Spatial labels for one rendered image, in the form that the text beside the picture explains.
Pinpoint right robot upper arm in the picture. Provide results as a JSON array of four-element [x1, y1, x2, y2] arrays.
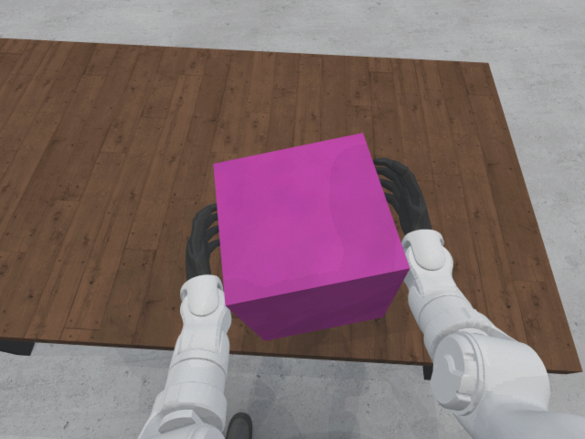
[[431, 331, 585, 439]]

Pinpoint robot left forearm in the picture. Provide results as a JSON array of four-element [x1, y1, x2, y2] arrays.
[[137, 274, 231, 439]]

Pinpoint carton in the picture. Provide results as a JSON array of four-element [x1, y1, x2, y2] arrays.
[[213, 133, 410, 341]]

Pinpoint right robot hand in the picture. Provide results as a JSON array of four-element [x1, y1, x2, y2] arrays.
[[373, 158, 432, 235]]

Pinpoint table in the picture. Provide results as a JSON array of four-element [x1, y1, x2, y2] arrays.
[[0, 38, 583, 380]]

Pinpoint robot right forearm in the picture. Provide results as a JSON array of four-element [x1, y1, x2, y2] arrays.
[[401, 230, 550, 403]]

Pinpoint left robot foot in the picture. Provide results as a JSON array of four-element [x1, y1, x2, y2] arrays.
[[226, 412, 252, 439]]

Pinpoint left robot hand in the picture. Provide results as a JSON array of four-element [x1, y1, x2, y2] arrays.
[[186, 203, 220, 281]]

